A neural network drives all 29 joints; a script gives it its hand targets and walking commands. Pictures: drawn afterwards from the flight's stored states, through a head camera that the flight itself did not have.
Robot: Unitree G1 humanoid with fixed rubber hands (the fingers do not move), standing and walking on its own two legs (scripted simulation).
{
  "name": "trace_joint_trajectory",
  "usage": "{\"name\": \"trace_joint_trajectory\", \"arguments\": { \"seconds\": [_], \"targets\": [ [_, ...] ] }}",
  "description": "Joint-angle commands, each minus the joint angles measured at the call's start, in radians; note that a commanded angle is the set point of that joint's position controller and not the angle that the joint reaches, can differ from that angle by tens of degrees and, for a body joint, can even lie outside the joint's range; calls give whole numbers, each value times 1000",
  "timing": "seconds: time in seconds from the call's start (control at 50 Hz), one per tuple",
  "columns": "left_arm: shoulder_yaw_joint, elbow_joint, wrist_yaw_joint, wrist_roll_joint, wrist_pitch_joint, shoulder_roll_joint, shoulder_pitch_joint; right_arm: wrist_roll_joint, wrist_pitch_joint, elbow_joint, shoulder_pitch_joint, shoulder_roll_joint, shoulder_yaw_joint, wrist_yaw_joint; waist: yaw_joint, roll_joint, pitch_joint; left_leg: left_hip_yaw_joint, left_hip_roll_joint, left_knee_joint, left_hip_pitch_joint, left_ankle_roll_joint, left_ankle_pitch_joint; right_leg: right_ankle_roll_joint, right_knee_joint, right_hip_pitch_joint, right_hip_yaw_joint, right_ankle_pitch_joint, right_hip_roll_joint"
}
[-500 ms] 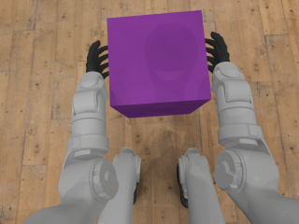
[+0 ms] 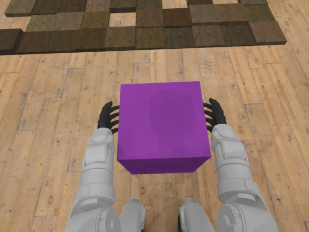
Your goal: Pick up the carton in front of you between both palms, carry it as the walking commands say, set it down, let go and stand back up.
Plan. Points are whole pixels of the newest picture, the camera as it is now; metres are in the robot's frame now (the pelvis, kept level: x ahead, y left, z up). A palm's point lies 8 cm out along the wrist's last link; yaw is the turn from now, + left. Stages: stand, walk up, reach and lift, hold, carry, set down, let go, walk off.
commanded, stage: reach and lift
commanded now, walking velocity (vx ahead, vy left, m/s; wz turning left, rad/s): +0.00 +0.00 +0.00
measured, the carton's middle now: (161, 133) +0.41 +0.01 -0.10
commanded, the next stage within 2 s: hold in 1.52 s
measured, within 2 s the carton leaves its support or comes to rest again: neither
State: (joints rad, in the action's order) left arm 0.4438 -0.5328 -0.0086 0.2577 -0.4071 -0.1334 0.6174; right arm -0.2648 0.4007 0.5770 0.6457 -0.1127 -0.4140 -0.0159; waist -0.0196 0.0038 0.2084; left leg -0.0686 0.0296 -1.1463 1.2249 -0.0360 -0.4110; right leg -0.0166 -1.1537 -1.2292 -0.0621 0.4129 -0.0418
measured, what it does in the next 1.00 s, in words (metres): rises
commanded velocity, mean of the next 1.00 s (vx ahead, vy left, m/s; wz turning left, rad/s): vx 0.00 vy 0.00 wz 0.00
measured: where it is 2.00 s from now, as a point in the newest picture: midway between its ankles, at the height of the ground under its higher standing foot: outside the picture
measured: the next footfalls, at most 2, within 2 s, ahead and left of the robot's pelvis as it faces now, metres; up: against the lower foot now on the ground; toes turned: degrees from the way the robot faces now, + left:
none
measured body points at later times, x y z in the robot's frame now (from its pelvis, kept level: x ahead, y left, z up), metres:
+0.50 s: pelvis +0.04 +0.01 +0.10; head +0.04 +0.01 +0.55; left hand +0.36 +0.16 +0.11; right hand +0.36 -0.14 +0.11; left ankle +0.06 +0.14 -0.63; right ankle +0.06 -0.12 -0.63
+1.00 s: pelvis +0.03 +0.01 +0.11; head +0.02 +0.01 +0.56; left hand +0.35 +0.16 +0.13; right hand +0.35 -0.15 +0.13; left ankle +0.06 +0.14 -0.63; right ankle +0.06 -0.12 -0.63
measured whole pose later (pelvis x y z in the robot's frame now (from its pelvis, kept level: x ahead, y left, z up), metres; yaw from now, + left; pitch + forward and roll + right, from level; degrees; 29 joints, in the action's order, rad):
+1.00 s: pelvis +0.03 +0.01 +0.11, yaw +0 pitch -4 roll +0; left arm 0.31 -0.36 0.03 0.31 -0.62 -0.17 0.34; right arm -0.32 0.62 0.36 0.34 -0.17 -0.32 0.02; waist 0.00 0.00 -0.04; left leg -0.07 0.01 -0.43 0.15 -0.01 -0.20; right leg -0.01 -0.44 -0.16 -0.07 0.21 -0.01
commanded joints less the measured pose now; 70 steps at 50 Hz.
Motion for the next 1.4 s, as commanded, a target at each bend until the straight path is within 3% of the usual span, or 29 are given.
{"name": "trace_joint_trajectory", "arguments": {
  "seconds": [0.0, 0.34, 0.44, 0.54, 0.62, 0.8, 1.2, 1.38],
  "targets": [
    [-606, -57, 257, -162, 9, -1040, 541, 168, -10, 49, 517, -1086, 587, 255, -5, 11, 627, 51, 114, 205, -442, 28, 213, 7, 215, 504, 25, -223, -105],
    [-724, 75, 249, -179, -61, -1010, 190, 189, 61, -106, 162, -1043, 694, 248, 12, -5, 302, 1, 80, 581, -940, 29, 444, 9, 591, 943, -10, -443, -66],
    [-759, 145, 248, -201, -118, -1008, 120, 215, 121, -190, 101, -1032, 730, 250, 15, -5, 184, -6, 69, 687, -1056, 31, 427, 8, 699, 1058, -11, -424, -59],
    [-693, 128, 252, -171, -173, -978, 94, 182, 177, -172, 74, -998, 662, 259, 20, -5, 7, -1, 64, 765, -1075, 37, 308, 15, 771, 1073, -6, -306, -55],
    [-636, 99, 262, -146, -182, -972, 161, 159, 185, -142, 144, -987, 607, 275, 13, -9, -57, 7, 59, 779, -1065, 42, 204, 22, 782, 1058, 2, -199, -49],
    [-664, 121, 269, -162, -176, -1001, 263, 170, 176, -172, 251, -1005, 636, 283, 18, -7, 28, 11, 58, 769, -1113, 38, 217, 22, 773, 1097, 9, -201, -51],
    [-708, 251, 254, -187, -218, -945, 104, 199, 223, -291, 82, -978, 678, 258, 14, 0, 46, 5, 71, 809, -1208, 30, 437, 4, 818, 1199, -6, -433, -57],
    [-731, 304, 251, -205, -240, -934, 75, 216, 245, -340, 47, -971, 700, 251, 15, -1, 31, 3, 74, 819, -1220, 28, 460, 1, 828, 1218, -10, -459, -58]
  ]
}}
